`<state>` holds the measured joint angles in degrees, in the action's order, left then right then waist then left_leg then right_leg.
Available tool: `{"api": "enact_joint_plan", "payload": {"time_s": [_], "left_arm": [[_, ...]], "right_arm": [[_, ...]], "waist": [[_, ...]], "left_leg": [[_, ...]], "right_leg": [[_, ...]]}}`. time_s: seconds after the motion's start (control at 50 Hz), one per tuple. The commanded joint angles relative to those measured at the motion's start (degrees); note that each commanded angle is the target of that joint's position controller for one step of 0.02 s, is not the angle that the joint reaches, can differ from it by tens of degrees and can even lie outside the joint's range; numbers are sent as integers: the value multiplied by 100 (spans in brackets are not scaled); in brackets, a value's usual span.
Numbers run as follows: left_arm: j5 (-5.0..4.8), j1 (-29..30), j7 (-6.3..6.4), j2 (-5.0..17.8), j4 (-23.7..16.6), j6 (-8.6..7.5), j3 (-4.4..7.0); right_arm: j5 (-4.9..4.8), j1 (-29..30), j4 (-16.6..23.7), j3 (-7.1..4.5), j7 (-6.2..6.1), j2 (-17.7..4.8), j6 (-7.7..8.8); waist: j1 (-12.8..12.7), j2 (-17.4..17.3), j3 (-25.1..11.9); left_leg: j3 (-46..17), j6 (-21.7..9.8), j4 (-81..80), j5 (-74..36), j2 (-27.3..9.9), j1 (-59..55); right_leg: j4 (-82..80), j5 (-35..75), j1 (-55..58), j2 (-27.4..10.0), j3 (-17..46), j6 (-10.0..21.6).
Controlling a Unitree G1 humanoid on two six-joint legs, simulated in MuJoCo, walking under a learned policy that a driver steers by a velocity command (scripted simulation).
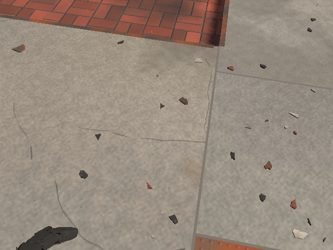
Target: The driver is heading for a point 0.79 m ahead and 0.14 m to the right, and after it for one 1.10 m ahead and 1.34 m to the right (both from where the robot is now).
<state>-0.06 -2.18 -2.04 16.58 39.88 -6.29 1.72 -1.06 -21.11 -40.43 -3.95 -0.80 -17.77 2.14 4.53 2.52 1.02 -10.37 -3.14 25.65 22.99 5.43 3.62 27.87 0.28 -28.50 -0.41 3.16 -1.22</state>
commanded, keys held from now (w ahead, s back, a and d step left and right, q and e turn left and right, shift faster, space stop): w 0.02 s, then no key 0.98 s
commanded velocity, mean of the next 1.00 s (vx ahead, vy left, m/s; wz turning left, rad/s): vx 0.13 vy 0.00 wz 0.08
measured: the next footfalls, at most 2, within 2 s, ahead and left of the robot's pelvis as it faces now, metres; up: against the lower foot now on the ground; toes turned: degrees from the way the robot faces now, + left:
right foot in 0.02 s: +0.18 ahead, -0.13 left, +0.00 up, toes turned +2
left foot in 0.42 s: +0.25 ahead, +0.11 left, +0.00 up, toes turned +0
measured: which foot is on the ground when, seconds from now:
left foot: down 0.00-0.04, up 0.06-0.40, down 0.42-1.00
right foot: up 0.00-0.00, down 0.02-1.00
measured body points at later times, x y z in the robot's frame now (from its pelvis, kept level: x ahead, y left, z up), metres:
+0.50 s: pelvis +0.17 -0.01 +0.01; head +0.18 +0.00 +0.45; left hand +0.25 +0.25 -0.13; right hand +0.36 -0.26 -0.08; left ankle +0.21 +0.11 -0.73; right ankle +0.14 -0.13 -0.73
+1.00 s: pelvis +0.19 +0.01 +0.00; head +0.20 +0.01 +0.45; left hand +0.24 +0.28 -0.14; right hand +0.34 -0.24 -0.11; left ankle +0.21 +0.11 -0.73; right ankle +0.14 -0.13 -0.73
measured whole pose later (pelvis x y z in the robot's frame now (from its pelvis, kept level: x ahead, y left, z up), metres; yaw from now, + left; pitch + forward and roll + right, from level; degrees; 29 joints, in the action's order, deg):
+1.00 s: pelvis +0.19 +0.01 +0.00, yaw +3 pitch -2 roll +0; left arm 0.3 -10.9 1.8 15.2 58.2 1.2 1.1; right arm 0.5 -8.2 -48.5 -2.4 -1.0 -13.6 -0.1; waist -1.1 -0.1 2.3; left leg -1.5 -1.4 30.1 13.4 1.6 15.2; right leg 27.3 -19.7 -6.1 -1.1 -0.1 -1.4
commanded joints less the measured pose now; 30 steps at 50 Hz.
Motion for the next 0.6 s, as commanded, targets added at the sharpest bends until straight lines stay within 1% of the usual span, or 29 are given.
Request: {"api": "enact_joint_plan", "payload": {"time_s": [0.02,0.04,0.06,0.08,0.1,0.12,0.14,0.16,0.18,0.2,0.22,0.26,0.28,0.3,0.34,0.38,0.4,0.42,0.44,0.46,0.48,0.5,0.52,0.54,0.56,0.6], "left_arm": [[47,-735,44,963,-180,-164,391],[165,-1476,66,1346,-146,-178,477],[155,-1870,5,1593,126,-94,567],[-22,-1819,-27,1028,77,-80,427],[-11,-1443,-7,769,-2,-46,338],[54,-1144,-8,619,-52,-18,264],[68,-949,-6,526,-14,-9,223],[90,-859,4,422,37,-14,171],[90,-783,10,331,114,-14,133],[89,-737,26,350,188,-6,126],[85,-709,52,457,255,16,149],[63,-648,99,693,351,97,207],[44,-676,114,761,399,140,223],[20,-723,123,783,452,178,225],[-9,-777,125,767,551,242,205],[-48,-673,126,706,613,291,165],[-76,-676,124,622,654,304,126],[-27,-849,117,471,719,290,66],[126,-1196,99,376,751,261,28],[122,-1635,108,202,865,276,-24],[108,-1351,136,295,879,338,-35],[83,-1073,158,435,852,403,-5],[66,-1002,185,467,867,459,4],[82,-1017,204,500,869,505,7],[87,-1042,213,509,884,529,7],[64,-1028,235,524,944,541,11]], "right_arm": [[44,57,255,-111,6,-533,25],[138,-165,367,2,-15,-271,39],[-13,-879,363,71,-35,-62,84],[-57,-668,252,-28,-63,-613,85],[-49,-49,325,-92,-76,-817,57],[46,310,390,-87,-96,-798,26],[121,490,473,-95,-94,-725,5],[130,443,476,-80,-74,-600,-25],[110,342,425,-33,-62,-408,-61],[101,297,399,22,-66,-230,-90],[110,341,413,63,-75,-135,-110],[129,465,414,118,-84,-52,-136],[117,546,402,115,-83,-87,-150],[105,641,401,99,-80,-146,-169],[107,853,428,69,-76,-227,-211],[140,958,434,45,-69,-233,-221],[177,982,433,31,-72,-251,-212],[231,1062,490,3,-97,-404,-202],[251,1109,577,-57,-143,-725,-219],[225,1292,545,-25,-143,-606,-263],[181,1470,585,28,-83,-300,-277],[183,1493,582,47,-41,-200,-276],[200,1457,557,49,-17,-232,-256],[193,1414,521,35,0,-281,-220],[186,1372,479,25,5,-310,-188],[179,1340,420,29,6,-277,-151]], "waist": [[-678,-927,-610],[-844,-117,-1460],[-588,1697,-1879],[-742,902,-1497],[-809,379,-916],[-724,-35,-656],[-584,-70,-479],[-431,72,-484],[-340,252,-487],[-293,364,-525],[-290,425,-576],[-308,419,-777],[-358,427,-841],[-411,418,-858],[-483,384,-770],[-414,326,-611],[-358,266,-538],[-397,48,-515],[-650,-502,-713],[-889,-1049,-908],[-714,-918,-718],[-576,-777,-454],[-543,-704,-344],[-543,-686,-304],[-563,-683,-330],[-547,-608,-435]], "left_leg": [[-739,-499,836,-2901,-1088,369],[-323,-184,2521,-1938,-587,1291],[133,252,4260,1045,179,3082],[-284,317,4874,1132,-79,3623],[-194,370,5036,751,-232,3680],[-3,425,4899,519,-400,3482],[89,458,4554,349,-592,3304],[185,473,4154,238,-760,2975],[307,526,3694,129,-792,2717],[437,591,3224,33,-794,2512],[541,655,2794,-83,-788,2336],[683,686,1999,-594,-778,1814],[733,682,1713,-903,-749,1638],[759,667,1482,-1145,-725,1518],[765,595,1077,-1389,-706,1332],[829,439,400,-1718,-662,967],[825,322,-101,-2121,-652,660],[501,188,-362,-2947,-929,282],[51,-55,-57,-4159,-1447,-243],[-92,-401,103,-3764,-1606,-250],[52,-315,94,-2890,-1333,125],[176,-162,92,-2535,-1111,302],[227,-84,123,-2591,-1032,385],[232,-63,151,-2748,-1018,446],[244,-62,196,-2951,-1011,465],[278,-70,313,-3421,-996,395]], "right_leg": [[-180,-255,1745,-196,-1,490],[61,261,3311,-1228,1202,993],[-673,-255,4572,-2194,3686,1854],[-857,-598,4403,-2194,3858,1767],[-765,263,3760,-2040,2869,1597],[-724,1404,3142,-1793,2111,1507],[-720,2307,2675,-1632,1647,1481],[-797,2691,2391,-1408,1255,1390],[-884,2931,2193,-1224,948,1347],[-935,3197,2069,-1135,721,1365],[-963,3457,2000,-1119,580,1416],[-975,3549,1869,-1077,321,1408],[-990,3413,1875,-1072,261,1383],[-994,3166,1904,-1074,236,1354],[-969,2493,1903,-1095,275,1306],[-842,1586,1763,-1048,328,1182],[-751,943,1646,-929,345,1009],[-624,279,1465,-745,323,735],[-341,-706,1182,-383,104,469],[-458,-1656,1176,-146,-138,259],[-526,-1633,1370,-122,-222,144],[-471,-1541,1245,-84,-247,121],[-414,-1389,1215,-97,-234,132],[-391,-1195,1270,-121,-213,128],[-380,-1029,1376,-158,-184,126],[-317,-680,1541,-202,-158,126]]}}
